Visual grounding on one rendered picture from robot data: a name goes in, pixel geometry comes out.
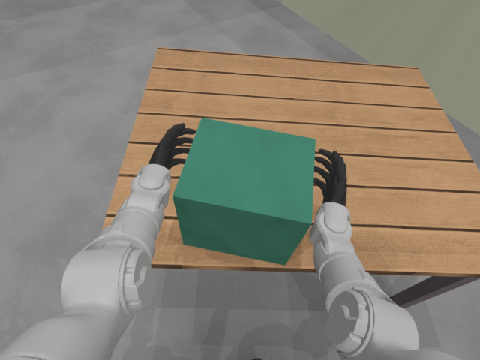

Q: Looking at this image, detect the left robot forearm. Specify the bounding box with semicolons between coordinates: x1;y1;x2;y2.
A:
61;164;171;307

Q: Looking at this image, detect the table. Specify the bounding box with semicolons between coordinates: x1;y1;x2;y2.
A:
101;47;480;309

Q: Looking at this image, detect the carton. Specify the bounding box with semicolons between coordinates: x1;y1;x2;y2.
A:
172;118;316;265

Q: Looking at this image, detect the right robot forearm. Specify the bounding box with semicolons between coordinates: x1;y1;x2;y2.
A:
309;202;419;344

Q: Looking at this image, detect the robot right hand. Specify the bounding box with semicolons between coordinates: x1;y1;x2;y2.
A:
313;149;347;206

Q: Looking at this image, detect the right robot upper arm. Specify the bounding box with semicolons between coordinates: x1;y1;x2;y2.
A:
325;289;460;360

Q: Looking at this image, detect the left robot upper arm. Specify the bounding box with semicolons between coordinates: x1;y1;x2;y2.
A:
0;246;155;360

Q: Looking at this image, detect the robot left hand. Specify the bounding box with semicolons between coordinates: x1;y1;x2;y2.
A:
148;123;196;170

